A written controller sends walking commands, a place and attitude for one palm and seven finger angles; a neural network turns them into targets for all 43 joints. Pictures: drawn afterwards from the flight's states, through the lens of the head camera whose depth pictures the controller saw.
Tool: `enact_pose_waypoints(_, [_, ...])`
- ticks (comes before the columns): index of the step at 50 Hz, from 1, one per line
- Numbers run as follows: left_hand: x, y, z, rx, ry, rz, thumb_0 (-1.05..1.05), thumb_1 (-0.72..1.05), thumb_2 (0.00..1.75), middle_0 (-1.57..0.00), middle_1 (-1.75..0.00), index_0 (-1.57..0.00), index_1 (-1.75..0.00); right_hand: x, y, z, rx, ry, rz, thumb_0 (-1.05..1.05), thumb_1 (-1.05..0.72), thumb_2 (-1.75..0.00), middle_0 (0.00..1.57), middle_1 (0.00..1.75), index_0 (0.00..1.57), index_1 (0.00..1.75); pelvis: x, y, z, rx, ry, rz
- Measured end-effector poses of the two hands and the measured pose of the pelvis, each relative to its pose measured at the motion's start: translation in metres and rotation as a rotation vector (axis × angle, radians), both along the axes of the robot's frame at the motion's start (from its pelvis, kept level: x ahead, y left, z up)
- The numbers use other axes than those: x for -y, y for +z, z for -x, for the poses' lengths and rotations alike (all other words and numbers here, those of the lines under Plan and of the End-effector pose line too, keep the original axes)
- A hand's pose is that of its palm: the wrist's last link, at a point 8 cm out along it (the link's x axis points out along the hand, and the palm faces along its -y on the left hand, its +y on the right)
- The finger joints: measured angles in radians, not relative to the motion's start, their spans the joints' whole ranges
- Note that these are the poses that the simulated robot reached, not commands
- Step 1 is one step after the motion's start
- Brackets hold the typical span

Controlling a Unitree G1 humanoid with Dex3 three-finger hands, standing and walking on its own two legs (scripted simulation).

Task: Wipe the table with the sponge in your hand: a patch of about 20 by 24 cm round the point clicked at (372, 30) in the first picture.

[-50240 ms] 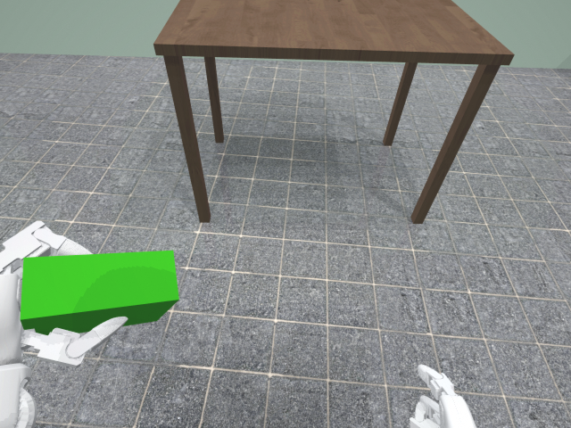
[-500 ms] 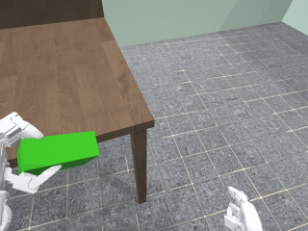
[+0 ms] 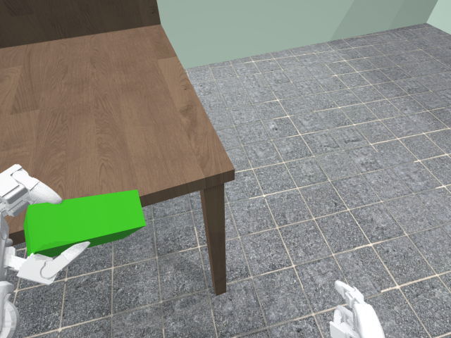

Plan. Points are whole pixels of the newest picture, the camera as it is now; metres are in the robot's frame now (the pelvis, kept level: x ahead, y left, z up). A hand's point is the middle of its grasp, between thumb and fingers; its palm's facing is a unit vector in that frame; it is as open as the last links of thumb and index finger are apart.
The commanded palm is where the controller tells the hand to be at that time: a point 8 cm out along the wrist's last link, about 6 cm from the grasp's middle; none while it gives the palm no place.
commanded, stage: shuffle to correct the standing spot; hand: left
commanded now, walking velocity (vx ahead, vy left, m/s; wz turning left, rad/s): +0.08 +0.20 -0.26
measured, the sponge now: (101, 221) +0.25 +0.21 +0.12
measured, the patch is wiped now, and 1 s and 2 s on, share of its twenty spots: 0.60 0.60 0.60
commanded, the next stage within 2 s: none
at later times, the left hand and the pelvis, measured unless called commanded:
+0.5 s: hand (70, 205) +0.24 +0.22 +0.18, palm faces +0.33 -0.82 -0.48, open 9.3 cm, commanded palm +0.18 +0.27 +0.19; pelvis +0.01 +0.00 +0.00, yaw -3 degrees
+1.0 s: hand (13, 187) +0.26 +0.30 +0.19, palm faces +0.32 -0.85 -0.42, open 9.3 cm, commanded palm +0.19 +0.35 +0.19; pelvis +0.01 +0.09 +0.00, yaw -4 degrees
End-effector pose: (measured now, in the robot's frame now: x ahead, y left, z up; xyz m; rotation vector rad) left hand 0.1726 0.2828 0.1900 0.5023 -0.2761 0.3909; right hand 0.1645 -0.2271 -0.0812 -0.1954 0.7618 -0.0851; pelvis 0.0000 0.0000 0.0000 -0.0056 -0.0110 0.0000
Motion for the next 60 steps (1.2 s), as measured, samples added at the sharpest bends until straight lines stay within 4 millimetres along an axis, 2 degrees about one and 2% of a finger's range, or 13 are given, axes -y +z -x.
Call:
enact_pose_waypoints(8, [0.009, 0.004, -0.001, 0.002, 0.002, -0.002, -0.01, -0.49, 1.1, -0.81, -1.43, -0.84, -1.44, 0.008, 0.004, 0.003, 0.027, -0.015, -0.009, 0.01, -0.9, -0.9, 0.2, 0.3, 0.2, 0.3, 0.007, 0.003, 0.002, 0.008, -0.005, -0.002])
enact_pose_waypoints(12, [0.01, -0.001, -0.003, 0.007, -0.009, 0.012, -0.01, -0.49, 1.1, -0.81, -1.43, -0.84, -1.44, 0.015, 0.004, 0.005, 0.005, -0.019, 0.009, 0.01, -0.9, -0.9, 0.2, 0.3, 0.2, 0.3, 0.007, 0.001, 0.0, -0.005, -0.019, 0.006])
enact_pose_waypoints(18, [0.007, -0.009, -0.02, 0.002, -0.057, 0.016, -0.01, -0.49, 1.1, -0.81, -1.43, -0.85, -1.44, 0.021, 0.007, 0.011, 0.01, -0.078, 0.039, 0.01, -0.9, -0.9, 0.2, 0.3, 0.2, 0.3, -0.002, -0.002, -0.001, 0.007, -0.043, -0.02])
enact_pose_waypoints(23, [0.016, 0.003, -0.029, -0.032, -0.094, -0.035, -0.01, -0.49, 1.09, -0.81, -1.43, -0.84, -1.44, 0.014, 0.008, 0.02, 0.031, -0.101, -0.009, 0.01, -0.9, -0.9, 0.2, 0.3, 0.2, 0.3, -0.001, 0.004, -0.005, 0.0, -0.053, -0.023])
enact_pose_waypoints(27, [0.024, 0.015, -0.027, -0.008, -0.115, -0.095, -0.01, -0.49, 1.09, -0.81, -1.43, -0.84, -1.44, 0.013, -0.008, 0.021, 0.011, -0.085, -0.03, 0.01, -0.9, -0.9, 0.2, 0.3, 0.2, 0.3, 0.0, -0.002, -0.009, -0.011, -0.05, -0.017])
enact_pose_waypoints(30, [0.019, 0.017, -0.028, -0.013, -0.099, -0.069, -0.01, -0.49, 1.09, -0.81, -1.43, -0.85, -1.44, 0.011, -0.014, 0.023, -0.05, -0.08, -0.039, 0.01, -0.9, -0.9, 0.2, 0.3, 0.2, 0.3, -0.004, 0.003, -0.01, -0.012, -0.053, -0.024])
enact_pose_waypoints(37, [-0.006, 0.006, -0.033, -0.092, -0.049, -0.018, -0.02, -0.49, 1.09, -0.82, -1.43, -0.85, -1.44, 0.003, -0.004, 0.026, -0.091, -0.1, -0.012, 0.01, -0.9, -0.9, 0.2, 0.3, 0.2, 0.3, -0.021, 0.018, -0.015, -0.008, -0.061, -0.073])
enact_pose_waypoints(41, [-0.015, 0.01, -0.037, -0.062, -0.092, -0.021, -0.02, -0.5, 1.09, -0.82, -1.43, -0.85, -1.44, -0.01, 0.002, 0.018, -0.06, -0.109, 0.029, 0.01, -0.9, -0.9, 0.2, 0.3, 0.2, 0.3, -0.042, 0.015, -0.017, 0.007, -0.059, -0.08])
enact_pose_waypoints(44, [-0.033, 0.011, -0.042, -0.019, -0.128, -0.041, -0.02, -0.5, 1.09, -0.82, -1.43, -0.85, -1.44, -0.025, 0.004, 0.007, -0.013, -0.132, 0.055, 0.01, -0.9, -0.9, 0.2, 0.3, 0.2, 0.3, -0.064, 0.006, -0.02, 0.012, -0.064, -0.056])
enact_pose_waypoints(46, [-0.047, 0.011, -0.045, 0.025, -0.159, -0.043, -0.02, -0.5, 1.09, -0.82, -1.42, -0.85, -1.44, -0.038, 0.003, 0.001, 0.018, -0.156, 0.054, 0.01, -0.9, -0.9, 0.19, 0.3, 0.2, 0.3, -0.076, -0.002, -0.02, 0.015, -0.067, -0.056])
enact_pose_waypoints(50, [-0.063, 0.015, -0.046, 0.071, -0.166, -0.048, -0.02, -0.5, 1.09, -0.83, -1.41, -0.85, -1.44, -0.072, 0.008, -0.005, 0.062, -0.134, 0.001, 0.01, -0.9, -0.9, 0.19, 0.3, 0.2, 0.3, -0.085, -0.002, -0.015, 0.017, -0.071, -0.056])
enact_pose_waypoints(55, [-0.075, 0.019, -0.033, 0.053, -0.115, -0.09, -0.02, -0.5, 1.09, -0.83, -1.42, -0.84, -1.45, -0.102, -0.003, -0.004, 0.096, -0.076, -0.076, 0.01, -0.9, -0.9, 0.2, 0.3, 0.2, 0.3, -0.096, -0.007, -0.012, 0.014, -0.071, -0.038])
enact_pose_waypoints(60, [-0.097, 0.019, -0.022, -0.006, -0.08, -0.043, -0.02, -0.5, 1.09, -0.82, -1.42, -0.84, -1.45, -0.12, -0.01, 0.011, -0.004, -0.055, -0.08, 0.01, -0.9, -0.9, 0.2, 0.3, 0.2, 0.3, -0.119, 0.005, -0.011, 0.018, -0.07, -0.039])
